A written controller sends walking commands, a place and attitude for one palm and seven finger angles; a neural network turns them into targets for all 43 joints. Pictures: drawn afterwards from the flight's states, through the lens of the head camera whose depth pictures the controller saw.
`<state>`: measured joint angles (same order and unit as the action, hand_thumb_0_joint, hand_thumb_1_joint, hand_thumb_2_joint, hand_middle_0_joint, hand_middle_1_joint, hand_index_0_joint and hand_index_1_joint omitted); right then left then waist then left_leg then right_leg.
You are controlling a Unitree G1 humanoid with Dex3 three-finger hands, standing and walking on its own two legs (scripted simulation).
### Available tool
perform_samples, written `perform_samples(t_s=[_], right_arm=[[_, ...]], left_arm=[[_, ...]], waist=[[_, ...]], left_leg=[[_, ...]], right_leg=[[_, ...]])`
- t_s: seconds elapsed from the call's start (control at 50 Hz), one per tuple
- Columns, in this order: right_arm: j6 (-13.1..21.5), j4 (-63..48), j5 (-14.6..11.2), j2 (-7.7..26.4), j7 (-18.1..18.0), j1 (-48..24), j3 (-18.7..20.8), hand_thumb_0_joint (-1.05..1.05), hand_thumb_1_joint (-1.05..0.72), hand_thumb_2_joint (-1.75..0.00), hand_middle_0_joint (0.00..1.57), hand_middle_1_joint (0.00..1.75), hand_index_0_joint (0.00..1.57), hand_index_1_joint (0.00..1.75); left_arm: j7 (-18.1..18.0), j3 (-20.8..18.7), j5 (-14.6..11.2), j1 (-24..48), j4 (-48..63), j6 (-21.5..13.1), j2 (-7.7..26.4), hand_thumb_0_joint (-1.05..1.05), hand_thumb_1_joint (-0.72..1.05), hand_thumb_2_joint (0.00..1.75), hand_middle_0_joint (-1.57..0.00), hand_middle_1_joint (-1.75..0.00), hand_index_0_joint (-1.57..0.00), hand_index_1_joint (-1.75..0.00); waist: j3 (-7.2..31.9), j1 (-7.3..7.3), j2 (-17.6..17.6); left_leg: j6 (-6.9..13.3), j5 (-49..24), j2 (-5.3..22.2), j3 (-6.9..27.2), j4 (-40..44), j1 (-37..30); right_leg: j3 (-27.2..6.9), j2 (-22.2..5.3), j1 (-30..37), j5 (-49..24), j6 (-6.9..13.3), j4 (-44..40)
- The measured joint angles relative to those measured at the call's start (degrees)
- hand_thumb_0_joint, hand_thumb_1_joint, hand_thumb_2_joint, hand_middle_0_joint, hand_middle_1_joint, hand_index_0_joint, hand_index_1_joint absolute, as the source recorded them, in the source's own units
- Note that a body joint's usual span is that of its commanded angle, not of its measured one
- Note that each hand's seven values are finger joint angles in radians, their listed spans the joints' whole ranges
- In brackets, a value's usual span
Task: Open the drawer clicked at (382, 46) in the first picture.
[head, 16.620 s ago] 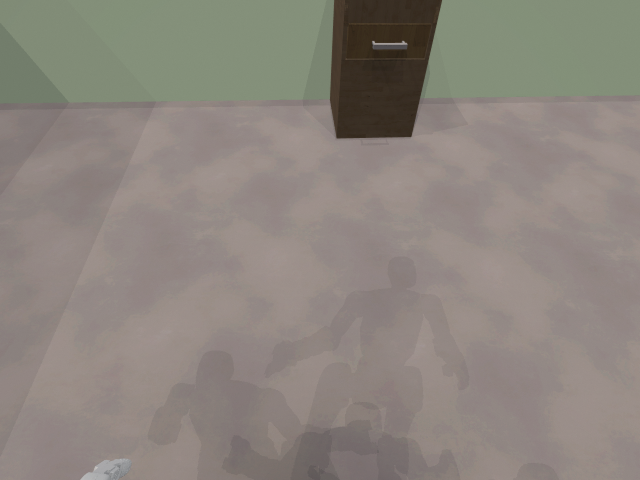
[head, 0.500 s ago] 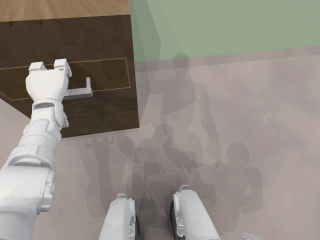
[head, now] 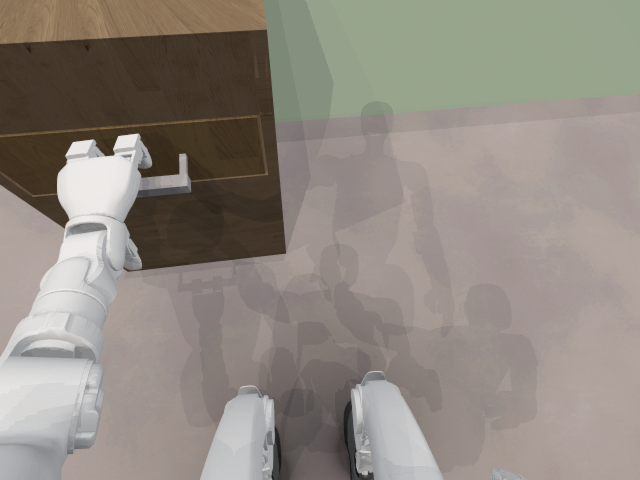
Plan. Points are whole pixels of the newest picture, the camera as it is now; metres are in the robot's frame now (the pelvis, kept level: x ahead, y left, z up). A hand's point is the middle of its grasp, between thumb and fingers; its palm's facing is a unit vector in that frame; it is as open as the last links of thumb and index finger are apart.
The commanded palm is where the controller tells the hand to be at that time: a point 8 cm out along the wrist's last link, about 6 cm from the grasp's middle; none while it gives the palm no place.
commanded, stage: move the hooked fingers above the handle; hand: left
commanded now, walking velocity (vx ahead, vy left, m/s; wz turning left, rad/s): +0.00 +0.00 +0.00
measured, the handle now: (134, 176) +0.54 +0.26 -0.11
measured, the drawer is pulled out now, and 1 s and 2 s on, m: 0.00 0.00 0.00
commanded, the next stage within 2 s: lift the fingers back up to retry in 0.34 s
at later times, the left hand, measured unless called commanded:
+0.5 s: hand (141, 198) +0.47 +0.22 -0.05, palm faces -0.03 -0.09 -1.00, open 13.8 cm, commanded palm +0.47 +0.23 +0.00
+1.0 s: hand (129, 184) +0.49 +0.24 -0.04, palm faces -0.04 -0.03 -1.00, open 13.8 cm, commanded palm +0.48 +0.23 +0.00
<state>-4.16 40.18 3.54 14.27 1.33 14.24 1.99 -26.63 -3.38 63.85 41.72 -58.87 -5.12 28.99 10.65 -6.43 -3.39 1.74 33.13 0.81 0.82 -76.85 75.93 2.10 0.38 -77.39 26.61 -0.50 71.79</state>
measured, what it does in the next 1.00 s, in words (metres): stands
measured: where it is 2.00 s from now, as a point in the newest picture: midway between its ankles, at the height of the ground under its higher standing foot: (314, 475)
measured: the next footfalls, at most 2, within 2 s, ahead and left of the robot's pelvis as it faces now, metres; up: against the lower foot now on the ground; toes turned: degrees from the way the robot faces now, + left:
none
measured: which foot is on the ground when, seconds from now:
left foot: down 0.00-1.00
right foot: down 0.00-1.00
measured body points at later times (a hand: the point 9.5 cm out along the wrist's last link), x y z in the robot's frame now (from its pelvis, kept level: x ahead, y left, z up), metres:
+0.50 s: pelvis +0.00 +0.00 +0.00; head +0.17 +0.02 +0.42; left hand +0.47 +0.23 +0.00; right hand +0.04 -0.27 -0.13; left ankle +0.01 +0.10 -0.60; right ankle +0.05 -0.13 -0.60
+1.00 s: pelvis -0.01 +0.00 -0.01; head +0.16 +0.01 +0.41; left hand +0.49 +0.24 +0.01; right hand +0.01 -0.28 -0.13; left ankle +0.01 +0.10 -0.60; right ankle +0.05 -0.13 -0.60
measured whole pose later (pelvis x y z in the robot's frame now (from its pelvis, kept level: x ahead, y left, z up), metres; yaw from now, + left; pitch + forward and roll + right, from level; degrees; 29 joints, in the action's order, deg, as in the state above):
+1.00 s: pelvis -0.01 +0.00 -0.01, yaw +0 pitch +33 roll -3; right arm -2.5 40.1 3.4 15.2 0.1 17.4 1.0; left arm -26.8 -4.0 66.5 46.4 -62.4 -10.3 32.5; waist 11.9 -8.6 -3.6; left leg 1.4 33.4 1.1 1.2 -79.0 78.3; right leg 2.4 0.7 -79.7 26.8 -0.1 73.8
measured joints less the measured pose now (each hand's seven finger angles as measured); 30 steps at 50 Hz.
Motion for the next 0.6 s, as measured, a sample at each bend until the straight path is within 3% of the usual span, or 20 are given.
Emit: perform_samples(t_s=[0.06,0.12,0.22,0.32,0.42,0.5,0.54,0.6], right_arm=[[0.21,0.10,0.18,-0.29,-0.59,0.14,-0.35,0.00,-0.91,-0.90,0.20,0.30,0.20,0.30],[0.05,-0.06,0.49,-0.19,-0.63,-0.15,-0.77,0.00,-0.91,-0.90,0.21,0.30,0.20,0.30],[-0.01,-1.33,0.39,0.49,0.24,-0.72,-1.01,0.00,-0.91,-0.90,0.20,0.30,0.20,0.30],[0.07,-2.01,-0.21,0.79,0.43,-0.04,-0.53,0.00,-0.91,-0.90,0.20,0.30,0.20,0.30],[0.41,-0.11,0.09,0.13,-0.56,1.24,0.22,0.00,-0.91,-0.90,0.20,0.30,0.20,0.30],[0.18,1.05,0.79,-0.36,-1.01,1.10,-0.11,0.00,-0.91,-0.90,0.21,0.30,0.20,0.30],[-0.03,1.18,1.06,-0.39,-0.60,0.52,-0.33,0.00,-0.91,-0.90,0.21,0.30,0.20,0.30],[-0.02,0.56,0.99,-0.26,0.48,-0.38,-0.46,0.00,-0.91,-0.90,0.20,0.30,0.20,0.30]], left_arm=[[0.06,0.35,1.06,-0.75,1.34,-2.74,-0.53,0.00,-0.49,0.31,-0.32,-1.20,-0.32,-1.20],[-2.16,-0.54,2.60,0.05,0.81,-4.20,0.09,0.00,-0.49,0.31,-0.32,-1.20,-0.32,-1.20],[-5.00,-1.71,2.80,3.61,-4.24,-0.59,2.36,0.00,-0.49,0.31,-0.32,-1.20,-0.31,-1.20],[-1.02,-0.50,0.91,2.24,-4.97,2.09,2.86,0.00,-0.49,0.31,-0.32,-1.20,-0.31,-1.20],[2.38,1.51,-0.02,-1.99,1.80,-3.43,-0.32,0.00,-0.49,0.31,-0.32,-1.20,-0.32,-1.20],[-1.86,0.94,2.96,-1.76,4.10,-7.42,-1.33,0.00,-0.49,0.31,-0.33,-1.20,-0.32,-1.20],[-5.45,0.15,3.90,0.39,2.33,-6.36,-1.04,0.00,-0.49,0.31,-0.33,-1.20,-0.32,-1.20],[-9.68,-0.24,4.04,4.49,-2.13,-1.83,-0.42,0.00,-0.49,0.31,-0.34,-1.22,-0.32,-1.20]], waist=[[0.81,-0.37,0.23],[1.54,-1.07,0.30],[1.15,-1.72,0.04],[-0.05,-0.69,-0.16],[0.18,0.49,-0.07],[1.40,-0.36,0.19],[1.78,-1.13,0.14],[1.35,-1.95,-0.22]], left_leg=[[-0.13,-0.02,-0.03,0.28,0.73,-1.20],[-0.23,0.36,0.14,0.44,0.38,-1.48],[-0.11,0.75,0.32,0.19,-0.89,-0.31],[0.20,0.40,0.23,-0.52,-0.65,0.22],[0.30,0.17,-0.35,-0.14,-0.04,-0.20],[0.18,0.62,-0.46,0.43,-0.82,0.13],[0.14,0.92,-0.39,0.60,-1.64,0.79],[0.15,1.02,-0.29,0.63,-2.52,1.78]], right_leg=[[0.27,-0.02,1.30,0.10,0.13,-0.74],[0.43,0.15,1.61,0.38,0.25,-0.52],[0.19,0.32,0.31,0.56,0.20,0.68],[-0.52,0.25,-0.47,0.12,-0.14,0.64],[-0.17,-0.32,0.30,0.23,-0.36,0.01],[0.39,-0.44,0.27,0.77,-0.24,0.55],[0.57,-0.38,-0.32,1.00,-0.17,1.22],[0.59,-0.28,-1.27,0.94,-0.19,1.93]])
